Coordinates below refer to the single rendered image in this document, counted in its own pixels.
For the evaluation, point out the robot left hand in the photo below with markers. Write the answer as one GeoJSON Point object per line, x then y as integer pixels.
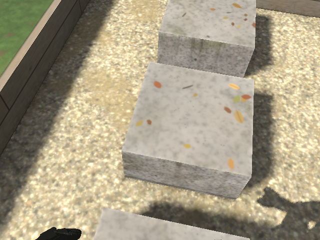
{"type": "Point", "coordinates": [60, 234]}

